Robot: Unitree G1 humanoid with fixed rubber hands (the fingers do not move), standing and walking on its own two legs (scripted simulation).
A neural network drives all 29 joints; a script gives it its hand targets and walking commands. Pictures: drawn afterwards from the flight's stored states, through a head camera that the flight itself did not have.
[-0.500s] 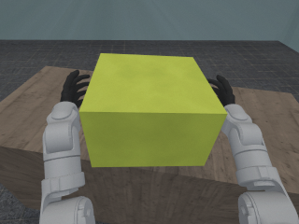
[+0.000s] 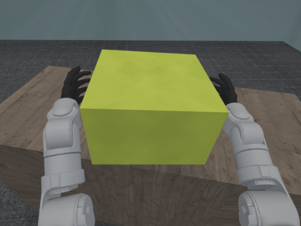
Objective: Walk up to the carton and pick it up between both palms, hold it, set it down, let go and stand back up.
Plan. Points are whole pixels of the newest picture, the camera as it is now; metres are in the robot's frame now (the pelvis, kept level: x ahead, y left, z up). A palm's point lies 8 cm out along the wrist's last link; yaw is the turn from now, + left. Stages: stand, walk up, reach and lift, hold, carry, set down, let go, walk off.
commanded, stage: hold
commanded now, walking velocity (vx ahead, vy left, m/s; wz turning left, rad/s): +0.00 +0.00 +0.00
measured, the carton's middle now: (149, 103) +0.42 +0.01 +0.15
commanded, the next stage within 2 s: set down in 1.98 s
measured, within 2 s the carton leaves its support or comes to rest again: neither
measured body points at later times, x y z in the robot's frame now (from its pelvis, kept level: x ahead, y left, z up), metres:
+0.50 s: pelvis +0.01 +0.00 +0.00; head -0.03 +0.02 +0.45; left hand +0.37 +0.20 +0.20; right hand +0.38 -0.19 +0.18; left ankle +0.02 +0.11 -0.75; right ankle +0.02 -0.10 -0.75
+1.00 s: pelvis +0.01 +0.00 +0.00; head -0.03 +0.02 +0.45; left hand +0.38 +0.20 +0.20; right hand +0.39 -0.19 +0.19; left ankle +0.02 +0.11 -0.75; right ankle +0.02 -0.10 -0.75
